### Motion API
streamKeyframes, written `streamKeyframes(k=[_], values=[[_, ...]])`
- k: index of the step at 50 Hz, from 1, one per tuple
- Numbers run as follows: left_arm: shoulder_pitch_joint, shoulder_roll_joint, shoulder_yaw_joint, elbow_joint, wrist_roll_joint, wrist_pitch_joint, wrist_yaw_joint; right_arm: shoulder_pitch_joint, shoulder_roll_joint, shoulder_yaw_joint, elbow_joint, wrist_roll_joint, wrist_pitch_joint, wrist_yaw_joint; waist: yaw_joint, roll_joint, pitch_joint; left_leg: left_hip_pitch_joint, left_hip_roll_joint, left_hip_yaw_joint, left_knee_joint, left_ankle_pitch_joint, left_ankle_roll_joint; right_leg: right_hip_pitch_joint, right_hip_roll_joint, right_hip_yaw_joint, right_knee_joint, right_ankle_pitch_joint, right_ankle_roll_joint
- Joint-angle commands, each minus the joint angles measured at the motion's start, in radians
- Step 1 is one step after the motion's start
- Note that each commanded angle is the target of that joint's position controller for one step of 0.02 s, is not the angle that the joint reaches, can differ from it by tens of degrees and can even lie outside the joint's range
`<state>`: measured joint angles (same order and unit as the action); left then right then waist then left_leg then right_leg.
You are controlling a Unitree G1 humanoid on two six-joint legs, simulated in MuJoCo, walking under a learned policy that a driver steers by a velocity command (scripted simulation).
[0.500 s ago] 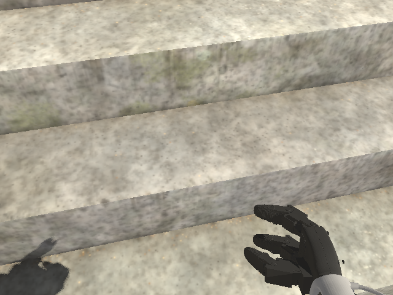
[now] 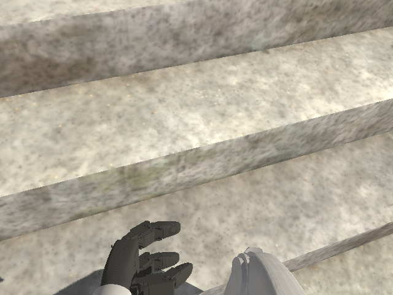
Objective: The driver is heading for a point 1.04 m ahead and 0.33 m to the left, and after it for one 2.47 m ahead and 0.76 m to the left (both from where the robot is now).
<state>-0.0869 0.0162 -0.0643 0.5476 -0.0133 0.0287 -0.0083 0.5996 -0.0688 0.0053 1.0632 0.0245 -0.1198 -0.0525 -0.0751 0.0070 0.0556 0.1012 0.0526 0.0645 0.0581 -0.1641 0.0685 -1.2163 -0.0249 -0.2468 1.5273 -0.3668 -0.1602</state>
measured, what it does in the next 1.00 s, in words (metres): climbs, turning left: right foot 0.19 m higher, then left foot 0.19 m higher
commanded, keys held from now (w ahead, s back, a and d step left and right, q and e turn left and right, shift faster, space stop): w+q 1.00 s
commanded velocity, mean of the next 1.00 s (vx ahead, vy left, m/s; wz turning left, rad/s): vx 0.50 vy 0.00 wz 0.46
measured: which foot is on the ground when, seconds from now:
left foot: down 0.00-0.06, up 0.08-0.44, down 0.46-0.96, up 0.98-1.00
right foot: up 0.00-0.02, down 0.04-0.52, up 0.54-0.90, down 0.92-1.00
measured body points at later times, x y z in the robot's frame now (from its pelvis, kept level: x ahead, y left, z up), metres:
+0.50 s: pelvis +0.27 +0.03 +0.21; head +0.28 +0.05 +0.66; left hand +0.25 +0.25 +0.05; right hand +0.55 -0.11 +0.15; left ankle +0.33 +0.16 -0.38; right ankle +0.19 -0.07 -0.54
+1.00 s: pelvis +0.53 +0.07 +0.41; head +0.51 +0.07 +0.86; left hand +0.70 +0.33 +0.36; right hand +0.59 -0.13 +0.25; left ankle +0.35 +0.15 -0.26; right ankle +0.65 +0.02 -0.19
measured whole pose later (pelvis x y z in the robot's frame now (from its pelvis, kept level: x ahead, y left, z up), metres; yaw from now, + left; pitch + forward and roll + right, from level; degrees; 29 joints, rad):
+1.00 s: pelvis +0.53 +0.07 +0.41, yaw +27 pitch +8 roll -4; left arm -0.12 0.09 -0.09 0.77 0.06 -0.02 -0.05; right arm 0.44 -0.16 -0.02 1.13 -0.06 -0.12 0.14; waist -0.02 0.06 -0.22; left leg -0.44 -0.09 -0.30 1.05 -0.01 0.13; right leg -0.96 -0.01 -0.14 1.34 -0.55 -0.07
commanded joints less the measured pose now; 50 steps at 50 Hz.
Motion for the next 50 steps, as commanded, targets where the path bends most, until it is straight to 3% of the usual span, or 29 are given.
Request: streamKeyframes(k=[1,2,3,4,5,6,7,9,11,13,16,18,19,22,24,26,27,28,29,32,34,38,40,43,46,47,48,49,50], values=[[0.27,0.124,0.059,0.029,-0.002,0.001,0.022,0.006,-0.338,-0.074,-0.114,0.041,-0.053,0.003,0.247,0.263,-0.434,-0.015,0.232,-0.053,0.423,1.973,0.114,0.817,0.142,0.024,-0.332,-0.049,-0.043],[0.324,0.228,0.079,-0.059,0.02,0.109,-0.007,0.105,-0.393,-0.081,0.079,-0.193,-0.002,0.26,0.469,0.444,-0.389,-0.384,0.305,-0.219,0.615,2.489,0.26,1.06,0.146,0.26,-0.624,0.161,-0.098],[0.565,0.313,0.104,0.131,-0.018,0.098,-0.013,0.052,-0.236,-0.064,-0.049,-0.238,0.025,0.332,0.331,-0.041,-0.618,-0.683,0.149,-0.235,1.049,1.496,0.189,1.417,-0.094,0.666,-0.73,0.637,-0.327],[0.627,0.36,0.118,0.133,0.109,0.1,-0.078,0.101,-0.313,-0.108,0.042,-0.096,0.05,0.347,0.359,-0.202,-0.572,-0.75,-0.148,-0.395,1.761,0.422,0.133,1.13,-0.297,1.175,-1.159,0.257,-0.432],[0.515,0.322,0.114,0.211,0.101,0.072,-0.08,-0.015,-0.227,-0.101,0.007,-0.063,0.055,0.337,0.265,0.0,-0.282,-1.049,-0.13,-0.489,2.123,0.428,0.134,0.95,-0.332,1.189,-1.242,-0.235,-0.321],[0.436,0.253,0.102,0.265,0.059,0.036,-0.08,-0.136,-0.176,-0.088,-0.041,-0.055,0.05,0.29,0.217,0.054,-0.131,-1.259,-0.123,-0.443,2.255,0.372,0.147,0.87,-0.331,1.144,-1.229,-0.335,-0.296],[0.378,0.096,0.054,0.318,0.049,-0.014,-0.098,-0.146,-0.17,-0.083,-0.06,-0.063,0.041,0.225,0.152,0.142,-0.172,-1.289,-0.122,-0.466,2.217,0.374,0.181,0.903,-0.308,0.939,-1.205,-0.181,-0.248],[0.228,0.021,0.015,0.385,0.085,-0.078,-0.123,-0.145,-0.044,-0.026,-0.098,-0.036,0.076,0.177,-0.004,0.16,-0.175,-1.315,-0.055,-0.391,2.224,0.403,0.21,0.786,-0.268,0.552,-1.163,0.089,-0.095],[0.164,0.058,0.027,0.41,0.086,-0.123,-0.098,-0.193,0.031,-0.002,-0.148,-0.031,0.107,0.165,-0.073,0.064,-0.117,-1.332,-0.024,-0.265,2.213,0.178,0.218,0.698,-0.158,0.181,-1.199,0.249,-0.006],[0.261,0.077,0.014,0.473,0.117,-0.127,-0.07,-0.355,0.015,0.02,-0.241,-0.02,0.101,0.158,-0.06,-0.068,-0.118,-1.418,-0.04,-0.171,2.411,-0.032,0.258,0.704,-0.133,0.15,-1.259,0.199,0.001],[0.419,0.181,0.018,0.51,0.161,-0.111,-0.09,-0.564,-0.134,0.008,-0.344,-0.022,0.1,0.134,0.028,-0.059,-0.166,-1.404,-0.03,-0.104,2.047,0.122,0.235,0.772,-0.089,0.077,-1.311,0.164,0.032],[0.331,0.27,0.036,0.478,0.144,-0.083,-0.119,-0.689,-0.201,-0.001,-0.386,-0.025,0.139,0.124,0.024,-0.113,-0.154,-1.23,-0.01,-0.045,1.714,-0.036,0.213,0.718,-0.133,0.02,-1.488,0.284,-0.02],[0.376,0.305,0.043,0.493,0.122,-0.074,-0.141,-0.804,-0.225,0.002,-0.444,-0.029,0.172,0.128,0.047,-0.153,-0.159,-1.163,-0.041,0.025,1.57,-0.245,0.175,0.726,-0.204,0.063,-1.571,0.511,-0.095],[0.353,0.466,0.085,0.498,0.07,-0.151,-0.144,-0.51,-0.152,0.025,-0.379,-0.056,0.221,0.169,-0.106,-0.188,-0.285,-1.058,-0.126,0.075,1.327,-0.17,0.094,1.202,-0.353,0.022,-1.293,1.938,-0.158],[0.403,0.402,0.082,0.502,0.078,-0.144,-0.145,-0.408,-0.227,-0.003,-0.335,-0.065,0.205,0.135,-0.051,-0.189,-0.388,-1.005,-0.242,0.054,1.091,-0.197,0.099,1.424,-0.327,0.035,-1.05,2.1,-0.173],[0.42,0.394,0.093,0.505,0.16,-0.092,-0.17,-0.195,-0.299,-0.038,-0.227,-0.034,0.213,0.106,-0.126,-0.055,-0.447,-0.574,-0.197,-0.244,0.877,-0.127,0.179,0.967,-0.229,0.095,-0.739,1.792,-0.162],[0.351,0.307,0.098,0.497,0.151,-0.053,-0.185,-0.11,-0.35,-0.045,-0.171,-0.062,0.194,0.103,-0.127,0.197,-0.344,-0.483,-0.065,-0.608,0.522,-0.237,0.268,0.587,-0.017,0.124,-0.361,0.705,-0.043],[0.366,0.267,0.081,0.516,0.095,-0.037,-0.192,-0.045,-0.304,-0.04,-0.154,-0.073,0.185,0.109,-0.153,0.196,-0.341,-0.408,-0.018,-0.899,0.438,-0.523,0.301,0.331,0.035,0.371,0.131,0.546,-0.031],[0.289,0.204,0.063,0.463,0.091,-0.053,-0.147,0.013,-0.228,-0.021,-0.061,-0.1,0.151,0.112,-0.11,0.31,-0.202,-0.398,-0.024,-0.884,0.453,-0.578,0.251,0.059,0.133,0.538,0.409,0.517,-0.074],[0.182,0.207,0.038,0.378,0.109,-0.098,-0.075,-0.197,-0.116,0.004,0.021,-0.068,0.078,0.111,0.071,0.027,-0.194,-0.357,-0.054,-0.627,0.525,-0.217,0.174,-0.142,0.099,0.515,0.529,0.343,-0.07],[0.193,0.225,0.037,0.369,0.09,-0.087,-0.045,-0.279,-0.085,0.02,0.032,-0.07,0.058,0.118,0.142,-0.003,-0.193,-0.448,-0.066,-0.473,0.49,0.008,0.151,-0.131,0.03,0.379,0.521,0.261,-0.031],[-0.024,0.18,-0.002,0.274,0.072,-0.104,-0.041,-0.065,-0.105,0.021,0.093,-0.133,0.048,0.108,0.044,0.073,-0.138,-0.53,-0.027,-0.587,0.376,-0.191,0.186,-0.248,0.04,0.318,0.82,-0.008,-0.051],[-0.164,0.201,-0.007,0.166,0.075,-0.099,-0.022,-0.022,-0.133,0.023,0.115,-0.152,0.033,0.12,0.04,-0.046,-0.162,-0.534,-0.033,-0.567,0.354,-0.237,0.129,-0.176,-0.025,0.297,0.458,0.073,-0.044],[-0.339,0.126,-0.041,0.063,0.066,-0.022,-0.026,-0.111,-0.198,0.008,0.034,-0.075,0.034,0.157,0.068,0.096,-0.117,-1.07,0.053,-0.577,-0.031,-0.21,0.244,0.525,-0.038,0.142,0.009,-0.091,0.083],[-0.014,0.304,0.04,0.161,0.048,-0.034,-0.046,-0.167,-0.336,-0.039,-0.029,-0.016,-0.029,0.168,0.197,0.164,-0.236,-0.468,0.122,-0.46,0.27,1.389,0.228,0.576,0.123,0.086,-0.267,-0.06,0.081],[0.212,0.343,0.064,0.229,0.055,-0.041,-0.034,-0.143,-0.293,-0.048,-0.014,-0.058,-0.04,0.176,0.234,0.068,-0.439,-0.431,0.059,-0.41,0.614,1.551,0.165,0.845,0.052,0.317,-0.423,0.176,-0.025],[0.425,0.363,0.074,0.292,0.061,-0.039,-0.021,-0.044,-0.138,-0.021,-0.005,-0.119,-0.038,0.19,0.242,-0.182,-0.649,-0.735,-0.075,-0.411,0.93,1.043,0.136,1.228,-0.142,0.834,-0.739,0.019,-0.209],[0.522,0.426,0.086,0.319,0.1,-0.019,-0.031,-0.082,-0.122,-0.039,0.075,-0.109,-0.001,0.209,0.318,-0.376,-0.436,-1.058,-0.222,-0.412,1.549,0.177,0.078,1.132,-0.333,1.369,-1.147,-0.514,-0.296],[0.473,0.451,0.095,0.358,0.086,-0.051,-0.025,-0.184,-0.144,-0.05,0.056,-0.065,0.005,0.214,0.276,-0.256,-0.161,-1.281,-0.169,-0.394,1.859,0.291,0.105,0.951,-0.296,1.326,-1.182,-0.829,-0.203]])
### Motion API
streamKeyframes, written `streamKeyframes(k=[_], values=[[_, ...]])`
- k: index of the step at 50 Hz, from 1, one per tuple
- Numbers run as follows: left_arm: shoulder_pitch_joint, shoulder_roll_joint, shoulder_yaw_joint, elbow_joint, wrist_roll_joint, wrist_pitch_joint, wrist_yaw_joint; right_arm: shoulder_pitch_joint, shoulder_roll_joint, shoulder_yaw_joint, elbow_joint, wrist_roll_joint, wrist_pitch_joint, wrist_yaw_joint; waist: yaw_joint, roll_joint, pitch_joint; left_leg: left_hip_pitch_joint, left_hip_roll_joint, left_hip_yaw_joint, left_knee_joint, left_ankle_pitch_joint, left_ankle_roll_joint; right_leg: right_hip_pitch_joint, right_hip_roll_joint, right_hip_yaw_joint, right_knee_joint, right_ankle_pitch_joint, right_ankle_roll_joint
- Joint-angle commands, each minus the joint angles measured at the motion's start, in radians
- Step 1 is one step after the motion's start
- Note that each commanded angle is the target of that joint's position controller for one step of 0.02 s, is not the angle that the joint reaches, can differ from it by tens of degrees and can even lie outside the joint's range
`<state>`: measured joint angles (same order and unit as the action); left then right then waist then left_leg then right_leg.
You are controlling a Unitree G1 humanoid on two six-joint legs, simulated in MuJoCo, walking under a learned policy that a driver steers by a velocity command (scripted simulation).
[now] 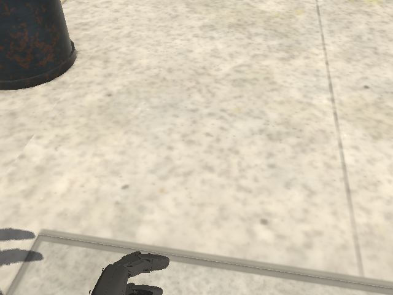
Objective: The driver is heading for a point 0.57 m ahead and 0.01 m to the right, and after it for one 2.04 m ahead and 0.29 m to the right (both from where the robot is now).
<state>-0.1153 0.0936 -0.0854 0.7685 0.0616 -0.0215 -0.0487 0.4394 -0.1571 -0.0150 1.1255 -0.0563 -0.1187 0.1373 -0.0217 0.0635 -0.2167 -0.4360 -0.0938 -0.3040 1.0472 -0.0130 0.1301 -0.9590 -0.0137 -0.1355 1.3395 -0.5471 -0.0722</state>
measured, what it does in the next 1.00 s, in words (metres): climbs: left foot 0.19 m higher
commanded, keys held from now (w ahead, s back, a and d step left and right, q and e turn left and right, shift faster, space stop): w+q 0.10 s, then w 0.42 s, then w+e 0.08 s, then e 0.40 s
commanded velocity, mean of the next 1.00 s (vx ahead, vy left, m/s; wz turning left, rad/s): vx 0.40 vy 0.00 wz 0.03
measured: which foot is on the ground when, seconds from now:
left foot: up 0.00-0.46, down 0.48-1.00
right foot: down 0.00-0.54, up 0.56-1.00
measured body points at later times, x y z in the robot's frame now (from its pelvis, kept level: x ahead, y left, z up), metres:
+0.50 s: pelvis +0.28 +0.03 +0.15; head +0.29 +0.02 +0.60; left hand +0.09 +0.13 +0.02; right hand +0.61 -0.01 +0.12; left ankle +0.40 +0.15 -0.42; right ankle +0.09 -0.11 -0.59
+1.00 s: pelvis +0.51 +0.05 +0.32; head +0.52 +0.03 +0.77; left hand +0.73 +0.28 +0.24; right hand +0.65 -0.18 +0.19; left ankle +0.41 +0.16 -0.41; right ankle +0.65 -0.06 -0.39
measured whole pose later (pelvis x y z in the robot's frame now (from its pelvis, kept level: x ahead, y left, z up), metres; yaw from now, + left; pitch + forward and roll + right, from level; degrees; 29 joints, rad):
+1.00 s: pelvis +0.51 +0.05 +0.32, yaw +0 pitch +5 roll +3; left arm -0.02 0.20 0.05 0.88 0.03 -0.12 -0.07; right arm 0.13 -0.20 -0.05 0.93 -0.04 -0.15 0.01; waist -0.01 -0.01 -0.09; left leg -0.08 0.02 0.31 0.36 -0.34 -0.02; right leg -0.65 -0.07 -0.01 0.68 -0.02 -0.04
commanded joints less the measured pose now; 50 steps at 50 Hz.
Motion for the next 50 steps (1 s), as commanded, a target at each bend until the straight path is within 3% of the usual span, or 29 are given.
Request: streamKeyframes(k=[1,2,3,4,5,7,9,11,12,17,18,19,20,21,23,25,26,27,28,29,30,32,34,37,40,43,44,47,50], values=[[0.39,0.318,0.113,0.149,-0.024,-0.021,0.01,-0.077,-0.062,-0.037,-0.001,0.039,0.009,-0.001,0.133,-0.244,0.22,-0.774,0.032,0.038,0.872,0.175,0.056,0.551,-0.308,0.98,-0.9,-0.507,-0.251],[0.355,0.16,0.085,0.206,-0.019,-0.028,0.007,-0.131,-0.054,-0.031,-0.034,0.03,0.018,-0.027,0.093,-0.055,0.157,-0.747,0.034,0.036,0.925,0.159,0.101,0.525,-0.304,0.807,-0.865,-0.277,-0.239],[0.308,0.029,0.05,0.242,-0.023,-0.023,0.013,-0.169,-0.031,-0.017,-0.057,0.018,0.032,-0.031,0.051,-0.039,0.106,-0.732,0.055,0.031,0.999,0.143,0.128,0.522,-0.311,0.718,-0.873,-0.141,-0.216],[0.252,-0.049,0.034,0.264,-0.032,-0.035,0.021,-0.19,-0.004,-0.01,-0.078,0.014,0.045,-0.032,0.005,-0.001,0.127,-0.743,0.071,0.029,0.963,0.111,0.145,0.493,-0.269,0.577,-0.873,-0.034,-0.172],[0.227,-0.057,0.034,0.276,-0.034,-0.049,0.03,-0.203,0.038,0.001,-0.096,0.013,0.058,-0.033,-0.023,-0.019,0.152,-0.774,0.073,0.032,0.965,0.075,0.161,0.49,-0.232,0.454,-0.91,0.059,-0.149],[0.271,-0.03,0.046,0.311,0.015,-0.061,0.017,-0.249,0.057,0.031,-0.13,0.021,0.072,-0.029,-0.033,-0.024,0.162,-0.862,0.085,0.085,0.97,0.074,0.179,0.527,-0.203,0.288,-0.976,0.164,-0.126],[0.296,0.0,0.052,0.315,0.047,-0.066,0.001,-0.36,0.011,0.035,-0.179,0.033,0.074,-0.026,-0.015,-0.019,0.173,-0.869,0.107,0.169,0.872,0.055,0.181,0.516,-0.177,0.147,-1.067,0.191,-0.117],[0.447,0.026,0.051,0.372,0.071,-0.06,0.0,-0.451,0.02,0.054,-0.215,0.041,0.08,-0.033,0.022,-0.141,0.172,-1.041,0.097,0.215,1.179,-0.054,0.193,0.645,-0.201,0.172,-1.121,0.257,-0.163],[0.506,0.025,0.043,0.398,0.085,-0.054,0.0,-0.488,0.015,0.064,-0.237,0.04,0.079,-0.049,0.033,-0.094,0.195,-1.19,0.092,0.166,1.2,-0.083,0.203,0.761,-0.23,0.2,-1.123,0.234,-0.165],[0.754,0.025,0.026,0.482,0.111,-0.069,-0.014,-0.766,-0.014,0.088,-0.413,0.045,0.116,-0.08,0.104,-0.084,0.166,-1.213,0.198,0.288,0.782,-0.008,0.19,0.935,-0.247,0.085,-1.23,0.42,-0.13],[0.757,0.031,0.024,0.467,0.086,-0.07,-0.034,-0.856,-0.003,0.093,-0.453,0.013,0.149,-0.066,0.093,-0.144,0.15,-1.042,0.227,0.443,0.711,-0.04,0.169,0.809,-0.24,0.031,-1.296,0.52,-0.157],[0.79,0.022,0.018,0.495,0.071,-0.066,-0.06,-0.983,0.016,0.114,-0.51,0.012,0.181,-0.057,0.107,-0.146,0.18,-0.907,0.243,0.417,0.627,-0.229,0.16,0.696,-0.275,0.051,-1.371,0.551,-0.162],[0.724,0.043,0.023,0.46,0.032,-0.075,-0.068,-0.921,0.032,0.11,-0.495,0.003,0.199,-0.044,0.049,-0.163,0.161,-0.724,0.218,0.485,0.544,-0.259,0.145,0.633,-0.254,-0.013,-1.367,0.7,-0.174],[0.742,0.099,0.027,0.458,0.01,-0.099,-0.078,-0.891,0.018,0.103,-0.495,0.006,0.191,-0.029,0.021,-0.217,0.132,-0.59,0.156,0.518,0.54,-0.297,0.128,0.647,-0.268,-0.029,-1.315,1.154,-0.191],[0.773,0.206,0.055,0.433,-0.014,-0.122,-0.064,-0.822,-0.012,0.083,-0.449,-0.008,0.161,-0.023,-0.005,-0.266,0.087,-0.525,0.079,0.532,0.283,-0.479,0.109,0.951,-0.292,-0.028,-1.212,1.593,-0.171],[0.717,0.276,0.089,0.392,-0.009,-0.127,-0.053,-0.573,-0.018,0.071,-0.384,-0.007,0.138,-0.031,-0.094,-0.316,-0.004,-0.281,0.044,0.476,0.176,-0.329,0.112,1.07,-0.309,-0.024,-1.015,2.0,-0.119],[0.828,0.221,0.083,0.403,0.042,-0.138,-0.071,-0.421,-0.062,0.07,-0.344,0.054,0.137,-0.047,-0.067,-0.219,-0.199,0.147,0.097,0.257,0.179,-0.171,0.164,0.737,-0.255,0.06,-0.814,1.964,-0.092],[0.773,0.216,0.09,0.392,0.045,-0.127,-0.078,-0.238,-0.131,0.045,-0.288,0.042,0.144,-0.063,-0.161,-0.116,-0.219,0.35,0.173,0.025,-0.082,-0.294,0.192,0.533,-0.171,0.124,-0.585,1.592,-0.08],[0.734,0.081,0.088,0.385,0.048,-0.106,-0.091,-0.019,-0.201,0.022,-0.179,-0.002,0.127,-0.065,-0.174,0.092,-0.203,0.418,0.322,-0.32,-0.431,-0.389,0.239,0.286,-0.007,0.184,-0.156,0.601,-0.043],[0.719,0.103,0.11,0.408,0.003,-0.091,-0.088,0.046,-0.247,-0.017,-0.147,-0.005,0.09,-0.078,-0.174,0.048,-0.136,0.268,0.387,-0.525,-0.574,-0.468,0.211,0.217,0.025,0.396,0.378,0.606,-0.034],[0.638,0.09,0.116,0.375,-0.002,-0.104,-0.069,-0.037,-0.214,-0.01,-0.121,0.011,0.05,-0.089,-0.12,0.09,-0.012,0.125,0.355,-0.397,-0.531,-0.547,0.168,0.104,0.021,0.456,0.583,0.631,-0.047],[0.497,0.069,0.104,0.282,-0.027,-0.122,-0.042,-0.199,-0.098,0.012,-0.08,0.034,0.019,-0.08,-0.001,-0.07,0.014,0.098,0.399,-0.214,-0.5,-0.123,0.132,-0.019,0.028,0.421,0.736,0.522,-0.086],[0.421,0.045,0.097,0.24,-0.022,-0.098,-0.019,-0.315,0.036,0.049,-0.075,-0.004,0.012,-0.079,0.108,-0.196,0.04,0.016,0.401,-0.016,-0.522,0.131,0.071,-0.022,-0.045,0.38,0.605,0.518,-0.104],[0.387,0.058,0.118,0.235,-0.017,-0.082,-0.022,-0.454,0.045,0.033,-0.183,0.012,-0.023,-0.112,0.187,-0.057,0.099,-0.085,0.317,0.31,-0.666,0.236,0.037,0.099,-0.096,0.282,0.389,0.354,-0.047],[0.293,0.107,0.133,0.18,-0.004,-0.102,-0.033,-0.426,-0.068,0.009,-0.237,-0.01,-0.046,-0.149,0.131,-0.025,0.09,-0.023,0.268,0.459,-0.753,0.317,0.049,0.136,-0.095,0.193,0.15,0.452,0.01],[0.188,0.139,0.138,0.124,-0.025,-0.094,-0.045,-0.348,-0.185,-0.032,-0.244,-0.014,-0.044,-0.158,0.074,-0.008,0.089,0.133,0.261,0.552,-0.763,0.457,0.019,0.24,-0.106,0.13,-0.288,0.489,0.047],[0.146,0.137,0.142,0.101,-0.037,-0.092,-0.044,-0.322,-0.193,-0.04,-0.235,0.007,-0.046,-0.151,0.065,-0.008,0.104,0.157,0.278,0.545,-0.774,0.472,0.024,0.286,-0.094,0.119,-0.393,0.49,0.056],[0.151,0.143,0.146,0.097,-0.038,-0.086,-0.035,-0.317,-0.224,-0.069,-0.231,0.018,-0.05,-0.125,0.059,0.012,0.144,0.367,0.362,0.507,-0.761,0.484,0.045,0.278,-0.078,0.129,-0.61,0.537,0.056],[0.183,0.193,0.172,0.1,-0.035,-0.11,-0.005,-0.335,-0.191,-0.076,-0.231,0.028,-0.029,-0.129,0.081,-0.038,0.139,0.493,0.363,0.528,-0.647,0.434,0.01,0.394,-0.015,0.113,-0.841,0.595,0.006]])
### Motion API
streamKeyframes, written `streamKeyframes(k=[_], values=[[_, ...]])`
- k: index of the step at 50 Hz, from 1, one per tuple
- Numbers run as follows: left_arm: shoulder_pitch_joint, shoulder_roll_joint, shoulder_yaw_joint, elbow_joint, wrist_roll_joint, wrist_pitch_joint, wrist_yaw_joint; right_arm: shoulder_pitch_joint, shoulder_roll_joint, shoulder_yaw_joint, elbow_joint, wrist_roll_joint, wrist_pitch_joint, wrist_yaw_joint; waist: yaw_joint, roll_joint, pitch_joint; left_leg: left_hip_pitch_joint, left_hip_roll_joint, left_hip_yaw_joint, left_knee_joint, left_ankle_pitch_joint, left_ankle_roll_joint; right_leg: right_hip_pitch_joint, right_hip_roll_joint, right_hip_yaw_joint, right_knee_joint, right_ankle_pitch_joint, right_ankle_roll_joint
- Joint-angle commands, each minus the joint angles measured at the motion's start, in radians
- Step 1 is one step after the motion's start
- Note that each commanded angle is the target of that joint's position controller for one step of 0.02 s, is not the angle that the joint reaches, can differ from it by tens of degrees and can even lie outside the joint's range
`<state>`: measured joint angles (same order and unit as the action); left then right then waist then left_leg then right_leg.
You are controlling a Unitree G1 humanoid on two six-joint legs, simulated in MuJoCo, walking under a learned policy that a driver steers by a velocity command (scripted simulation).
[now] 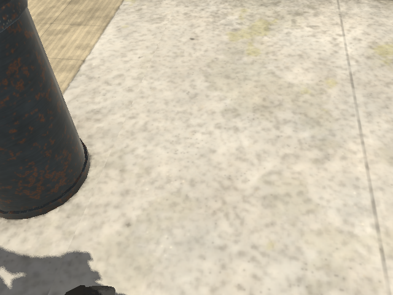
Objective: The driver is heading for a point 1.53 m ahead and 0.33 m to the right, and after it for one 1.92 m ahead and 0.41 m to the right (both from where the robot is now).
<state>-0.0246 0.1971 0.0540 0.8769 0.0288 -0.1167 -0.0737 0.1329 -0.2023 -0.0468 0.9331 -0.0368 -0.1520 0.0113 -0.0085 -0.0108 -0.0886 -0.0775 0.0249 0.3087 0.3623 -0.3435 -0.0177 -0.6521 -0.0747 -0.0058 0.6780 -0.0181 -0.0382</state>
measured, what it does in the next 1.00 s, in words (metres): steps to the right, turning right: right foot, then left foot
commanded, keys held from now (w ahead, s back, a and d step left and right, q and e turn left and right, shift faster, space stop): e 0.58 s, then no key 0.08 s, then w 0.32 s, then w+q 0.02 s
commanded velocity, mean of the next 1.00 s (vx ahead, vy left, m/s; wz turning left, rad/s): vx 0.10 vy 0.00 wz -0.44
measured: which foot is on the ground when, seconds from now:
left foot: down 0.00-0.04, up 0.06-0.44, down 0.46-0.82, up 0.84-1.00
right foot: up 0.00-0.00, down 0.02-0.46, up 0.48-0.80, down 0.82-1.00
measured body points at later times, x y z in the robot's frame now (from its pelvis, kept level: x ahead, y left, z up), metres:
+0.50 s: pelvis +0.06 +0.00 -0.01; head +0.09 +0.00 +0.44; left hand +0.29 +0.20 -0.12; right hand +0.10 -0.30 -0.11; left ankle +0.12 +0.11 -0.73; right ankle +0.13 -0.11 -0.72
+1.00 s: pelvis +0.08 -0.08 +0.01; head +0.08 -0.10 +0.46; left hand +0.24 +0.11 -0.11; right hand +0.09 -0.37 -0.09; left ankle +0.19 +0.03 -0.65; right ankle -0.04 -0.12 -0.73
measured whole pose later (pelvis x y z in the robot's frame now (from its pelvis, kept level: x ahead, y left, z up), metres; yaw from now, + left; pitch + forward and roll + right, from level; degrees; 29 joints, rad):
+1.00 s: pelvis +0.08 -0.08 +0.01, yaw -27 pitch +3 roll +1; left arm 0.40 0.19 0.07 0.77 0.06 -0.12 -0.02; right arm 0.25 -0.24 -0.05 0.71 -0.05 -0.10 0.04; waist 0.03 0.00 -0.05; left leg -0.65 0.02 -0.03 1.09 -0.17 0.04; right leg -0.06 0.02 -0.01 0.35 -0.33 -0.06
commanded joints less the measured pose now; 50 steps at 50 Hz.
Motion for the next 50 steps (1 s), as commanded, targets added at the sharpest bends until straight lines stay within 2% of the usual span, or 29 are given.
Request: streamKeyframes(k=[1,2,3,4,6,8,9,10,15,22,23,24,25,26,28,29,32,34,35,36,38,40,41,42,43,44,46,48,50], values=[[0.094,0.131,0.046,-0.003,-0.002,-0.03,0.038,0.035,-0.102,-0.04,-0.029,0.021,0.018,0.0,0.048,-0.023,-0.034,0.14,0.188,-0.076,0.13,0.686,0.118,0.202,0.077,-0.004,-0.259,0.238,-0.075],[0.113,0.2,0.065,-0.01,0.012,-0.036,0.063,0.119,-0.039,-0.031,-0.058,0.023,0.034,-0.003,-0.017,-0.136,-0.189,0.087,0.095,-0.039,0.267,0.41,0.045,0.436,0.005,0.078,-0.177,0.716,-0.177],[0.205,0.265,0.072,-0.019,-0.005,-0.025,0.079,0.231,0.015,-0.008,-0.1,0.022,0.032,-0.029,-0.033,-0.331,-0.394,-0.18,-0.016,-0.074,0.44,-0.123,-0.069,0.805,-0.194,0.422,-0.209,0.776,-0.4],[0.307,0.265,0.088,0.008,-0.023,-0.022,0.085,0.059,-0.063,-0.025,-0.151,0.016,0.043,-0.035,0.063,-0.258,-0.324,-0.425,-0.094,-0.177,0.605,-0.395,-0.107,0.891,-0.244,0.599,-0.313,0.576,-0.416],[0.226,0.261,0.112,-0.003,-0.023,-0.026,0.1,-0.072,-0.134,-0.045,-0.169,-0.009,0.075,-0.031,0.083,-0.124,-0.212,-0.542,-0.032,-0.371,0.882,-0.321,-0.07,0.713,-0.149,0.467,-0.329,0.218,-0.226],[0.112,0.184,0.088,-0.038,-0.035,-0.005,0.099,-0.045,-0.104,-0.047,-0.172,-0.037,0.061,-0.034,-0.011,-0.038,-0.095,-0.477,0.003,-0.412,0.882,-0.21,-0.026,0.418,-0.104,0.433,-0.403,0.002,-0.21],[0.067,0.163,0.069,-0.095,-0.063,0.043,0.102,-0.171,-0.101,-0.058,-0.222,0.055,0.079,-0.07,0.007,0.01,-0.003,-0.582,-0.017,-0.377,0.839,-0.135,-0.034,0.422,-0.093,0.447,-0.365,0.006,-0.213],[0.109,0.157,0.067,-0.101,-0.054,0.067,0.106,-0.16,-0.089,-0.047,-0.237,0.048,0.083,-0.085,0.014,0.021,-0.056,-0.572,-0.017,-0.389,0.847,-0.122,-0.027,0.421,-0.102,0.451,-0.365,0.009,-0.227],[0.121,0.182,0.074,-0.197,-0.032,0.117,0.142,-0.071,-0.073,-0.03,-0.238,0.028,0.111,-0.098,-0.008,-0.069,-0.098,-0.453,-0.025,-0.383,0.621,-0.057,-0.025,0.289,-0.044,0.433,-0.399,-0.232,-0.195],[0.13,0.143,0.065,-0.265,-0.07,0.149,0.137,0.073,-0.099,-0.035,-0.19,0.045,0.112,-0.071,-0.04,-0.151,-0.097,-0.162,-0.064,-0.345,0.182,0.128,-0.015,0.266,0.036,0.44,-0.306,-0.234,-0.104],[0.154,0.113,0.058,-0.274,-0.068,0.15,0.138,0.121,-0.122,-0.045,-0.172,0.026,0.114,-0.065,-0.043,-0.082,-0.085,-0.073,0.027,-0.41,0.106,0.157,0.016,0.199,0.092,0.38,-0.207,-0.324,-0.062],[0.224,0.067,0.049,-0.28,-0.072,0.152,0.135,0.105,-0.201,-0.061,-0.191,-0.001,0.118,-0.067,0.02,0.169,-0.062,-0.007,0.284,-0.646,0.026,0.293,0.118,0.05,0.232,0.185,0.079,-0.52,-0.006],[0.185,0.135,0.063,-0.319,-0.052,0.131,0.123,0.009,-0.234,-0.076,-0.25,-0.045,0.116,-0.07,0.023,0.396,-0.007,-0.113,0.443,-0.9,-0.078,0.371,0.284,-0.116,0.23,0.099,0.299,-0.622,0.039],[0.178,0.194,0.08,-0.294,-0.05,0.119,0.11,-0.037,-0.183,-0.069,-0.29,-0.047,0.114,-0.086,0.02,0.274,-0.013,-0.145,0.408,-0.828,-0.066,0.267,0.288,-0.082,0.166,0.145,0.479,-0.539,0.055],[0.217,0.174,0.076,-0.248,-0.051,0.141,0.103,-0.094,-0.13,-0.049,-0.309,0.005,0.115,-0.098,0.045,0.135,0.028,-0.19,0.27,-0.605,-0.037,0.193,0.198,-0.04,0.131,0.1,0.642,-0.428,0.076],[0.215,0.148,0.065,-0.254,-0.048,0.151,0.101,-0.09,-0.14,-0.048,-0.302,0.029,0.114,-0.105,0.041,0.128,0.069,-0.219,0.243,-0.533,-0.048,0.203,0.19,-0.033,0.117,0.079,0.695,-0.395,0.087],[0.095,0.062,0.017,-0.32,-0.052,0.149,0.095,0.01,-0.146,-0.049,-0.277,0.04,0.123,-0.107,-0.021,0.096,0.081,-0.165,0.17,-0.417,-0.051,0.217,0.184,0.021,0.076,0.005,0.448,-0.328,0.091],[0.046,0.021,-0.008,-0.349,-0.053,0.14,0.084,0.062,-0.171,-0.054,-0.26,0.045,0.132,-0.102,-0.051,0.16,0.045,-0.129,0.171,-0.403,-0.064,0.143,0.198,0.132,0.061,-0.031,0.225,-0.401,0.084],[0.18,0.06,-0.002,-0.314,0.053,0.086,0.014,0.08,-0.233,-0.08,-0.304,0.033,0.071,-0.056,-0.075,0.179,0.092,-0.21,0.224,-0.508,-0.175,-0.258,0.225,0.128,0.056,-0.09,0.337,-0.48,0.081],[0.235,0.136,0.04,-0.287,0.049,0.065,-0.006,0.036,-0.258,-0.085,-0.327,0.033,0.046,-0.034,-0.039,0.142,0.099,-0.238,0.268,-0.572,-0.202,-0.363,0.206,0.204,0.044,-0.049,0.266,-0.499,0.068],[0.246,0.161,0.059,-0.254,0.02,0.031,-0.001,-0.018,-0.245,-0.079,-0.34,0.035,0.041,-0.022,-0.019,0.147,0.104,-0.231,0.257,-0.545,-0.175,-0.347,0.181,0.328,0.054,-0.037,0.034,-0.43,0.035],[0.298,0.107,0.052,-0.229,-0.012,-0.002,0.018,0.008,-0.187,-0.059,-0.308,0.038,0.065,-0.031,0.042,0.053,0.094,-0.311,0.232,-0.483,-0.03,-0.369,0.177,0.609,0.073,-0.029,-0.287,-0.222,-0.031],[0.352,0.097,0.059,-0.227,0.004,-0.015,0.037,0.123,-0.123,-0.046,-0.267,-0.001,0.078,-0.028,0.033,0.007,0.043,-0.359,0.183,-0.399,0.136,-0.274,0.153,0.769,0.035,0.013,-0.282,-0.198,-0.067],[0.471,0.188,0.086,-0.224,0.001,-0.031,0.063,0.212,0.013,-0.013,-0.28,-0.024,0.072,-0.017,0.005,-0.147,-0.067,-0.489,0.047,-0.276,0.497,-0.24,0.069,0.912,-0.171,0.273,-0.229,0.151,-0.283],[0.474,0.272,0.1,-0.263,-0.003,-0.053,0.07,0.135,-0.006,-0.008,-0.379,-0.027,0.024,0.004,0.07,-0.23,0.03,-0.814,-0.085,-0.386,0.603,-0.281,0.028,0.91,-0.365,0.768,-0.434,0.006,-0.481],[0.453,0.185,0.075,-0.214,0.04,-0.053,0.07,-0.061,-0.084,-0.02,-0.383,0.005,0.005,0.015,0.127,-0.1,0.192,-1.007,-0.014,-0.474,0.739,-0.143,0.056,0.859,-0.336,0.658,-0.472,-0.237,-0.375],[0.368,0.139,0.054,-0.199,0.03,-0.037,0.057,-0.021,-0.146,-0.033,-0.332,0.001,0.015,0.009,0.059,-0.072,0.157,-0.928,0.025,-0.401,0.778,0.074,0.067,0.748,-0.233,0.411,-0.488,-0.277,-0.242],[0.346,0.101,0.035,-0.191,0.032,-0.017,0.061,0.012,-0.098,-0.016,-0.312,-0.023,0.028,0.026,0.017,-0.083,0.135,-0.806,0.023,-0.369,0.768,0.207,0.068,0.646,-0.176,0.273,-0.499,-0.121,-0.187],[0.348,0.11,0.029,-0.18,0.048,-0.016,0.065,0.026,-0.082,-0.007,-0.29,-0.014,0.043,0.052,0.022,-0.089,0.12,-0.759,0.007,-0.331,0.741,0.304,0.05,0.602,-0.144,0.18,-0.518,-0.037,-0.198]])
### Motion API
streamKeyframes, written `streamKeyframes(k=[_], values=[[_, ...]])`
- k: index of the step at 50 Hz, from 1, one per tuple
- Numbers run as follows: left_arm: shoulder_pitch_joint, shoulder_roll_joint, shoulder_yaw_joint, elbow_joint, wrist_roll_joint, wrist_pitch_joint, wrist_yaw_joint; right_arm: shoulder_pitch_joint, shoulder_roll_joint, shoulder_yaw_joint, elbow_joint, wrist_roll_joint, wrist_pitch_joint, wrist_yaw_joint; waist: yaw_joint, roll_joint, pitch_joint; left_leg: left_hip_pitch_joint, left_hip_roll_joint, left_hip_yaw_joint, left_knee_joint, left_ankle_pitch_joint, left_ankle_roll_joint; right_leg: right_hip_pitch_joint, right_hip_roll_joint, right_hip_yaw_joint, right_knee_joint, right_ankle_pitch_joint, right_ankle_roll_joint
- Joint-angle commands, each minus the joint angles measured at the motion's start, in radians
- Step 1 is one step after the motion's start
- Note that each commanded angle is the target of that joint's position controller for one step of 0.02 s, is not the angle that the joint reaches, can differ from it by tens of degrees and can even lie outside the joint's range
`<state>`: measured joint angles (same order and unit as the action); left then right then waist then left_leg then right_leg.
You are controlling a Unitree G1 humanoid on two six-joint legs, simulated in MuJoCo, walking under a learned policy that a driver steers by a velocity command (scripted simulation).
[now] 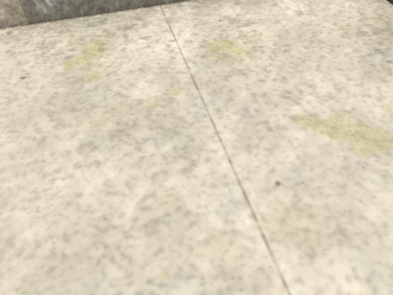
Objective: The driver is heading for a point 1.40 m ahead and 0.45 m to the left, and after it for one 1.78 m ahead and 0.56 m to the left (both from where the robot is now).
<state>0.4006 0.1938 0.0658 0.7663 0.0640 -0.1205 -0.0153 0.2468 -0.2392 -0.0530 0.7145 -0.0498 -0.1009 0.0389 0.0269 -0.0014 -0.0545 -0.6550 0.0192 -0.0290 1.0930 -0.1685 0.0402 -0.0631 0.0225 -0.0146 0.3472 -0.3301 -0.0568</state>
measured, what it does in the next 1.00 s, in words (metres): walks ahead, turning left: left foot, then right foot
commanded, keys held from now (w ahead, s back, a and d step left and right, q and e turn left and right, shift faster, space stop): w+q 1.00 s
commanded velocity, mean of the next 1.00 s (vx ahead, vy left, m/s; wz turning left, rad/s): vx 0.47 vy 0.00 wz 0.44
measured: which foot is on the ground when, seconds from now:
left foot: up 0.00-0.26, down 0.28-0.74, up 0.76-1.00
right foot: down 0.00-0.28, up 0.30-0.72, down 0.74-1.00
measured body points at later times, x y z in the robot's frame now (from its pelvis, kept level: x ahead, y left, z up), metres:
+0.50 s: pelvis +0.25 +0.03 +0.00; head +0.28 +0.04 +0.45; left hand +0.38 +0.32 -0.08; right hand +0.40 -0.22 -0.11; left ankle +0.26 +0.10 -0.74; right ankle +0.30 -0.13 -0.64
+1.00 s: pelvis +0.52 +0.04 +0.00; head +0.54 +0.05 +0.45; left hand +0.43 +0.31 -0.11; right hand +0.82 -0.09 -0.09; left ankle +0.50 +0.20 -0.65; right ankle +0.55 -0.07 -0.74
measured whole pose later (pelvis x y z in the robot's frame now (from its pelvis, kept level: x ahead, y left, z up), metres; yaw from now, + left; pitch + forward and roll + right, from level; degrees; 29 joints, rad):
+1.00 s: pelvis +0.52 +0.04 +0.00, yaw +31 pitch +2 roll -2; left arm 0.34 0.26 0.07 0.75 0.01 -0.09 0.01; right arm 0.17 -0.31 -0.08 0.61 0.02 -0.01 0.01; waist 0.05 0.05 0.00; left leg -0.72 0.06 -0.06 1.14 -0.23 -0.01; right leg -0.17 0.00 -0.10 0.37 -0.23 -0.01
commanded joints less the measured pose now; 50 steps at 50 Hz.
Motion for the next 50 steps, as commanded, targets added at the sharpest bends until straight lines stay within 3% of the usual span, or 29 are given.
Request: streamKeyframes(k=[1,3,5,10,11,13,14,15,16,17,18,19,20,22,25,27,29,31,33,35,36,37,38,39,40,41,43,45,50], values=[[-0.068,0.115,0.013,-0.055,0.021,-0.016,0.005,-0.098,-0.035,0.006,-0.07,0.002,-0.002,0.036,-0.007,-0.087,0.1,-0.17,0.017,0.016,-0.057,0.185,-0.008,-0.001,-0.23,0.147,-0.194,0.313,-0.18],[-0.042,0.116,0.005,-0.028,0.017,-0.02,-0.009,-0.146,-0.03,0.016,-0.081,0.007,0.012,0.054,0.008,-0.091,0.118,-0.083,0.009,0.047,-0.235,0.246,0.0,-0.041,-0.216,0.075,-0.22,0.374,-0.175],[0.021,0.131,-0.003,0.021,0.009,-0.022,-0.021,-0.188,-0.024,0.022,-0.106,0.006,0.029,0.068,0.018,-0.098,0.14,-0.114,0.01,0.035,-0.326,0.228,0.02,0.029,-0.271,0.076,-0.239,0.46,-0.185],[0.082,0.18,-0.011,0.094,0.011,-0.026,-0.022,-0.264,-0.047,0.01,-0.15,0.024,0.039,0.056,0.015,-0.106,0.103,-0.033,-0.051,0.095,-0.467,0.142,0.095,0.193,-0.283,-0.029,-0.189,0.857,-0.108],[-0.007,0.215,0.018,0.044,-0.106,0.019,0.017,-0.276,-0.106,-0.009,-0.146,0.103,0.027,0.032,0.004,-0.087,0.142,-0.057,-0.09,0.148,-0.488,0.037,0.102,0.248,-0.253,-0.075,-0.067,1.189,-0.05],[0.022,0.259,0.026,0.041,-0.084,0.057,0.055,-0.124,-0.122,-0.02,-0.118,0.097,0.019,0.021,-0.061,-0.153,-0.002,0.159,-0.129,0.178,-0.547,0.078,0.12,0.28,-0.258,-0.08,0.151,1.472,-0.009],[-0.018,0.267,0.031,0.021,-0.076,0.063,0.059,0.03,-0.164,-0.044,-0.082,0.088,0.023,0.011,-0.141,-0.146,-0.081,0.409,-0.123,0.118,-0.602,0.176,0.153,0.174,-0.23,-0.092,0.329,1.41,0.013],[-0.072,0.231,0.017,-0.025,-0.062,0.054,0.061,0.201,-0.228,-0.065,-0.05,0.068,0.04,-0.012,-0.219,-0.025,-0.19,0.764,0.032,-0.113,-0.57,0.258,0.212,-0.111,-0.154,-0.088,0.65,0.985,0.036],[0.038,0.057,-0.034,-0.054,-0.043,0.028,0.035,0.189,-0.251,-0.055,-0.046,0.061,0.038,-0.02,-0.096,0.27,-0.267,1.081,0.287,-0.606,-0.616,0.216,0.401,-0.553,0.066,0.003,1.052,-0.185,0.098],[-0.05,0.137,-0.018,-0.065,-0.067,-0.01,0.02,0.182,-0.199,-0.048,-0.063,0.065,0.038,-0.035,-0.145,0.16,-0.312,1.026,0.277,-0.696,-0.727,0.054,0.389,-0.637,0.029,0.168,1.178,-0.176,0.072],[-0.151,0.179,-0.009,-0.116,-0.1,-0.028,0.014,0.118,-0.18,-0.044,-0.079,0.063,0.036,-0.045,-0.133,0.098,-0.15,0.876,0.246,-0.564,-0.781,0.013,0.34,-0.694,-0.019,0.163,1.139,-0.069,0.062],[-0.185,0.176,-0.013,-0.139,-0.093,-0.037,0.016,0.071,-0.167,-0.038,-0.082,0.065,0.036,-0.045,-0.092,-0.01,-0.059,0.73,0.206,-0.473,-0.822,0.042,0.313,-0.69,-0.053,0.131,1.076,-0.009,0.055],[-0.192,0.173,-0.009,-0.151,-0.073,-0.034,0.021,0.035,-0.145,-0.029,-0.092,0.064,0.034,-0.046,-0.058,-0.047,-0.004,0.62,0.176,-0.418,-0.854,0.09,0.309,-0.669,-0.072,0.112,1.036,0.02,0.067],[-0.149,0.178,-0.001,-0.164,-0.061,-0.007,0.026,-0.012,-0.137,-0.023,-0.105,0.058,0.03,-0.051,0.001,-0.001,0.035,0.47,0.136,-0.362,-0.9,0.1,0.31,-0.622,-0.108,0.109,0.975,0.033,0.091],[-0.18,0.157,-0.013,-0.186,-0.04,0.018,0.039,-0.036,-0.182,-0.034,-0.101,0.062,0.029,-0.054,0.021,0.013,0.077,0.268,0.081,-0.26,-0.913,0.17,0.278,-0.57,-0.126,0.062,0.743,0.09,0.137],[-0.271,0.117,-0.03,-0.203,-0.034,0.016,0.037,-0.029,-0.202,-0.045,-0.097,0.062,0.038,-0.059,-0.014,0.035,0.068,0.179,0.024,-0.198,-0.878,0.115,0.237,-0.466,-0.105,0.037,0.546,0.233,0.149],[-0.358,0.115,-0.033,-0.216,-0.051,0.01,0.032,0.025,-0.215,-0.052,-0.083,0.074,0.043,-0.06,-0.068,0.056,0.04,0.212,0.02,-0.217,-0.844,0.062,0.218,-0.413,-0.064,0.041,0.377,0.343,0.161],[-0.391,0.151,-0.023,-0.223,-0.072,0.005,0.023,0.059,-0.213,-0.055,-0.078,0.082,0.051,-0.057,-0.093,0.067,0.011,0.302,0.05,-0.279,-0.786,0.013,0.207,-0.408,-0.046,0.069,0.289,0.359,0.16],[-0.406,0.184,-0.005,-0.234,-0.077,-0.001,0.015,0.079,-0.205,-0.055,-0.076,0.086,0.059,-0.053,-0.093,0.08,-0.005,0.382,0.073,-0.359,-0.708,-0.054,0.187,-0.389,-0.031,0.092,0.209,0.305,0.139],[-0.342,0.2,0.016,-0.22,-0.079,-0.007,0.009,0.07,-0.188,-0.052,-0.082,0.078,0.065,-0.051,-0.048,0.11,-0.018,0.405,0.067,-0.399,-0.619,-0.073,0.156,-0.286,-0.014,0.081,0.144,0.238,0.1],[-0.264,0.219,0.031,-0.208,-0.072,-0.011,0.013,0.073,-0.15,-0.042,-0.088,0.072,0.063,-0.048,-0.009,0.116,-0.05,0.376,0.03,-0.377,-0.523,-0.054,0.122,-0.161,-0.039,0.088,0.122,0.218,0.063],[-0.111,0.278,0.05,-0.199,-0.052,-0.015,0.022,0.068,-0.075,-0.018,-0.11,0.059,0.054,-0.043,0.056,0.013,-0.167,0.263,-0.031,-0.282,-0.232,-0.153,0.073,0.075,-0.224,0.257,0.121,0.163,-0.017],[-0.025,0.355,0.067,-0.172,-0.032,-0.003,0.022,0.171,-0.045,-0.005,-0.145,0.08,0.04,-0.044,0.017,-0.318,-0.261,-0.077,-0.138,-0.128,0.069,-0.433,0.01,0.347,-0.442,0.72,0.008,-0.075,-0.177],[-0.018,0.291,0.06,-0.175,-0.051,0.0,0.02,0.171,-0.139,-0.021,-0.128,0.093,0.037,-0.047,0.042,-0.292,-0.227,-0.219,-0.06,-0.134,0.242,-0.373,-0.013,0.343,-0.475,0.876,-0.042,-0.316,-0.205],[-0.05,0.227,0.041,-0.184,-0.056,0.008,0.028,0.075,-0.189,-0.037,-0.137,0.087,0.045,-0.048,0.071,-0.18,-0.121,-0.254,-0.025,-0.123,0.31,-0.268,-0.027,0.26,-0.429,0.717,-0.044,-0.295,-0.166],[-0.088,0.209,0.033,-0.185,-0.051,0.016,0.032,0.003,-0.189,-0.04,-0.152,0.071,0.05,-0.048,0.064,-0.098,-0.053,-0.223,0.003,-0.1,0.303,-0.193,-0.032,0.141,-0.377,0.556,-0.04,-0.134,-0.134],[-0.143,0.171,0.018,-0.166,-0.041,0.022,0.032,-0.036,-0.156,-0.044,-0.169,0.069,0.057,-0.043,0.016,-0.095,0.034,-0.154,0.046,-0.099,0.237,-0.127,-0.032,-0.024,-0.297,0.362,-0.077,0.079,-0.106],[-0.151,0.154,0.015,-0.136,-0.051,0.017,0.031,-0.017,-0.121,-0.039,-0.161,0.075,0.07,-0.036,-0.009,-0.123,0.052,-0.113,0.059,-0.079,0.193,-0.123,-0.039,-0.085,-0.272,0.255,-0.114,0.166,-0.104],[-0.13,0.211,0.038,-0.071,-0.051,0.015,0.035,-0.105,-0.084,-0.024,-0.17,0.07,0.077,-0.024,-0.001,-0.075,0.061,-0.137,0.082,-0.065,-0.035,0.015,-0.056,-0.043,-0.292,0.095,-0.152,0.324,-0.12]])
